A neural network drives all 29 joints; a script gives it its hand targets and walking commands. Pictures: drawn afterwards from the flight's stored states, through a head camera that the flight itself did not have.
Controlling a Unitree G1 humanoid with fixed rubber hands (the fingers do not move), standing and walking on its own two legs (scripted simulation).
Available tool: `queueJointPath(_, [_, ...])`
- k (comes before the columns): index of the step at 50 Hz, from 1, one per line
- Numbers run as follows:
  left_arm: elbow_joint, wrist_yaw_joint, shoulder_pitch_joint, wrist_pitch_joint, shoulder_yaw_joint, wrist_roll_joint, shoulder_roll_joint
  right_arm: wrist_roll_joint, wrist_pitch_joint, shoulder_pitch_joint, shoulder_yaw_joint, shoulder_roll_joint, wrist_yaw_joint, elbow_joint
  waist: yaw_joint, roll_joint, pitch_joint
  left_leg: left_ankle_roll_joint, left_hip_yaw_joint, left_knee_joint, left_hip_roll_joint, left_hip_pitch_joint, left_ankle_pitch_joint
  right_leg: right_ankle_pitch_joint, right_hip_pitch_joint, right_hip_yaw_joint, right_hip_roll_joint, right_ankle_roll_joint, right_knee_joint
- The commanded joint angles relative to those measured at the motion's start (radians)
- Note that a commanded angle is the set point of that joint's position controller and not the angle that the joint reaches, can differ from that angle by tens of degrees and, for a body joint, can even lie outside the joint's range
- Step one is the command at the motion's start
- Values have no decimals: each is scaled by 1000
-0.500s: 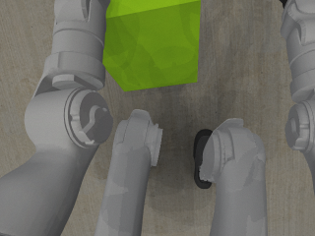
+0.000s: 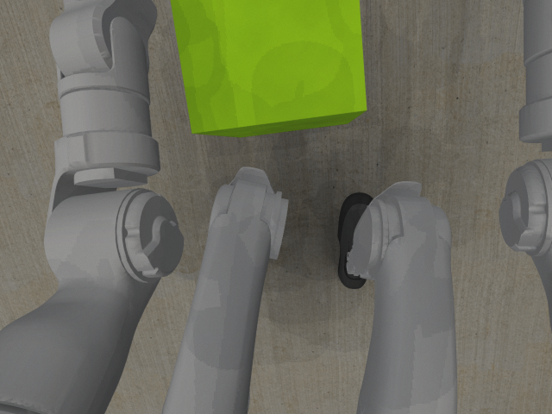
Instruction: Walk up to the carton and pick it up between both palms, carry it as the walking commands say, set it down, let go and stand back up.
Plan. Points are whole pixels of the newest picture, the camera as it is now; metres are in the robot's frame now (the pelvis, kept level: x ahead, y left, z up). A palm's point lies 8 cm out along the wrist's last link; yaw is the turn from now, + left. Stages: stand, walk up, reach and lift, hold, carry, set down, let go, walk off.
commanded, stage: set down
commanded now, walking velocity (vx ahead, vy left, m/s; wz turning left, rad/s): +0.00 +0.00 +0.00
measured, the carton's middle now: (278, 52) +0.48 +0.07 -0.32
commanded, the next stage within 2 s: let go in 0.72 s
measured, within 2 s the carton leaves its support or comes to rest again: rests again in 0.04 s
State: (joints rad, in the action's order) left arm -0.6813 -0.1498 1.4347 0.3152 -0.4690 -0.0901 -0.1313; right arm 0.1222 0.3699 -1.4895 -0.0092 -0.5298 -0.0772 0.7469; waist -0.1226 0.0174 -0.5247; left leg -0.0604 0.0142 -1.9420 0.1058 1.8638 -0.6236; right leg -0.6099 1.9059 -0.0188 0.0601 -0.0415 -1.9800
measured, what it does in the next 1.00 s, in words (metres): rises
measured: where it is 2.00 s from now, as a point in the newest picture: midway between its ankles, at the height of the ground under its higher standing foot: (301, 250)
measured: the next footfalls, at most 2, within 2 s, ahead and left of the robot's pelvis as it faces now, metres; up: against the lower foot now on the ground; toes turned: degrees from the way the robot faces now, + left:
none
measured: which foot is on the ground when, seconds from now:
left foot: down 0.00-1.00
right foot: down 0.00-1.00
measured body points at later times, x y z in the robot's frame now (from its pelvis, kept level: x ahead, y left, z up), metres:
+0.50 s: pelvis -0.01 +0.02 +0.13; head +0.36 +0.01 +0.37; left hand +0.55 +0.21 +0.01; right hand +0.62 -0.17 +0.02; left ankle +0.10 +0.13 -0.43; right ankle +0.10 -0.10 -0.43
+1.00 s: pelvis +0.01 +0.01 +0.20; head +0.35 -0.01 +0.48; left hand +0.51 +0.21 +0.08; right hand +0.55 -0.17 +0.07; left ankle +0.10 +0.13 -0.43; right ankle +0.10 -0.10 -0.43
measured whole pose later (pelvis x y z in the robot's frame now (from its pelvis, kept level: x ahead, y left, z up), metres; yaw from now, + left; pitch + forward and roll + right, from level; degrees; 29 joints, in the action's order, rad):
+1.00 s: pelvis +0.01 +0.01 +0.20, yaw -2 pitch +23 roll +4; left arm -0.51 -0.09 1.12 0.41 -0.27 -0.09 -0.17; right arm 0.01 0.44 -1.20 -0.07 -0.45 -0.10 0.60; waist -0.12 0.00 -0.52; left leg -0.02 0.01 -1.15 0.08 1.19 -0.37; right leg -0.37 1.23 -0.09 0.05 -0.01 -1.21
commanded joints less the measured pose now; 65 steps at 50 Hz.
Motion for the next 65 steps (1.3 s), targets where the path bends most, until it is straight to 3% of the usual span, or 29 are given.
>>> queueJointPath(1, [395,-26,148,29,148,-41,-365,-26,26,-379,-147,-156,-10,-188,12,-244,2072,39,-109,372,2,-521,537,792,-1244,-56,-5,59,312])
queueJointPath(7, [373,-45,257,75,212,-61,-308,-34,33,-433,-197,-224,30,-67,61,-123,2033,6,-59,463,-24,-802,602,604,-972,-10,9,36,424])
queueJointPath(9, [448,-59,239,80,200,-60,-304,-16,36,-461,-150,-210,48,-115,-7,-134,2169,-7,-71,494,-19,-903,701,659,-1072,-2,13,34,441])
queueJointPath(11, [417,-63,273,96,234,-79,-292,-12,35,-456,-178,-237,66,-60,38,-97,2097,-13,-46,510,-28,-958,675,574,-962,8,13,26,490])
queueJointPath(12, [489,-72,304,99,217,-80,-315,-25,37,-453,-186,-248,66,-81,37,-101,2155,-9,-34,524,-28,-1031,728,609,-1003,9,20,24,502])
queueJointPath(14, [312,-73,238,111,215,-71,-293,-19,40,-444,-162,-215,74,30,12,-148,2015,-9,-45,586,-31,-939,649,571,-1002,12,14,30,544])
queueJointPath(18, [491,-79,318,121,241,-100,-332,-19,51,-472,-172,-264,79,-40,33,-142,2238,-16,-40,658,-29,-1067,706,649,-1155,14,21,28,588])
queueJointPath(20, [426,-88,332,134,196,-60,-343,-4,66,-535,-138,-236,83,3,-40,-162,2122,-7,-58,685,-33,-993,607,558,-1146,7,21,29,628])
queueJointPath(25, [412,-73,250,126,211,-85,-312,-24,55,-469,-134,-231,90,-24,3,-214,2191,-5,-51,775,-26,-994,697,767,-1380,-18,15,21,706])
queueJointPath(28, [436,-63,291,121,198,-69,-344,-2,65,-554,-106,-190,88,-64,-68,-233,2173,5,-70,839,-18,-944,645,731,-1476,-42,7,38,759])
queueJointPath(29, [329,-55,276,132,222,-69,-287,-47,65,-486,-125,-202,94,117,-2,-200,2013,-12,-70,842,-29,-894,572,643,-1371,-28,-2,28,776])
queueJointPath(30, [415,-61,289,118,193,-55,-295,-47,59,-487,-135,-183,94,52,-31,-223,2113,-8,-57,861,-25,-977,618,664,-1424,-31,9,32,790])
queueJointPath(31, [300,-48,224,115,181,-67,-261,-68,37,-489,-143,-202,90,26,9,-251,2135,-4,-69,840,-18,-964,642,695,-1440,-22,12,35,805])
queueJointPath(36, [154,-8,139,81,148,18,-239,-107,15,-373,-163,-100,79,142,-40,-233,1937,-6,-79,890,-15,-849,587,697,-1431,-36,7,53,834])
queueJointPath(37, [131,-2,75,79,141,16,-226,-90,5,-407,-138,-95,85,39,-76,-241,2008,-2,-82,904,-13,-888,630,727,-1497,-48,5,45,847])
queueJointPath(41, [212,12,9,71,155,16,-257,-114,16,-267,-154,-91,46,-9,-43,-263,2155,-5,-100,919,4,-982,704,836,-1637,-30,10,59,857])
queueJointPath(42, [380,21,-81,65,196,17,-268,-139,16,-193,-168,-130,28,-198,-15,-247,2350,-2,-93,904,13,-1080,782,969,-1773,-46,18,51,848])
queueJointPath(43, [378,26,-55,74,219,-12,-322,-108,29,-252,-158,-136,9,-233,-41,-225,2362,1,-106,896,11,-1080,721,928,-1789,-40,14,56,843])
queueJointPath(44, [427,39,-167,72,265,-32,-320,-148,36,-91,-160,-134,-8,-276,18,-244,2424,6,-101,892,18,-1117,748,981,-1854,-31,18,61,845])
queueJointPath(45, [429,56,-209,84,260,9,-348,-155,60,-29,-183,-115,-29,-277,18,-205,2335,10,-101,922,23,-1151,705,924,-1790,-36,20,75,877])
queueJointPath(46, [404,61,-243,78,225,36,-386,-121,66,-32,-152,-62,-31,-337,-41,-241,2243,28,-104,933,21,-1068,677,920,-1791,-54,18,86,886])
queueJointPath(48, [548,85,-331,68,294,13,-346,-94,60,100,-132,-21,-45,-458,-15,-177,2285,34,-85,946,14,-1243,743,883,-1765,-47,19,85,927])
queueJointPath(50, [500,108,-454,68,316,10,-329,-112,59,264,-155,29,-58,-409,29,-141,2133,27,-73,979,2,-1270,700,785,-1706,-42,18,87,975])
queueJointPath(51, [570,114,-394,66,361,-43,-354,-115,53,225,-187,14,-71,-481,80,-126,2192,15,-59,965,-1,-1305,732,815,-1709,-40,20,84,977])
queueJointPath(52, [634,115,-479,54,335,-4,-351,-120,43,321,-183,24,-76,-574,48,-116,2236,21,-53,971,-9,-1415,769,797,-1697,-34,32,91,991])
queueJointPath(60, [541,189,-939,-36,374,46,-243,-159,-61,763,-189,181,-55,-493,50,-23,1619,29,-6,1109,-43,-1436,678,636,-1599,-47,15,78,1142])
queueJointPath(61, [561,206,-1050,-62,388,46,-234,-180,-93,868,-186,200,-55,-574,84,-66,1633,39,6,1120,-41,-1471,719,696,-1671,-59,15,78,1163])
queueJointPath(62, [465,206,-1055,-69,372,68,-233,-192,-99,867,-184,232,-48,-460,67,-72,1429,42,1,1153,-48,-1409,607,559,-1570,-48,12,85,1189])
queueJointPath(65, [387,223,-1040,-108,395,42,-181,-205,-142,872,-201,254,-21,-369,122,-3,1136,29,22,1204,-65,-1373,473,388,-1423,-33,-9,70,1253])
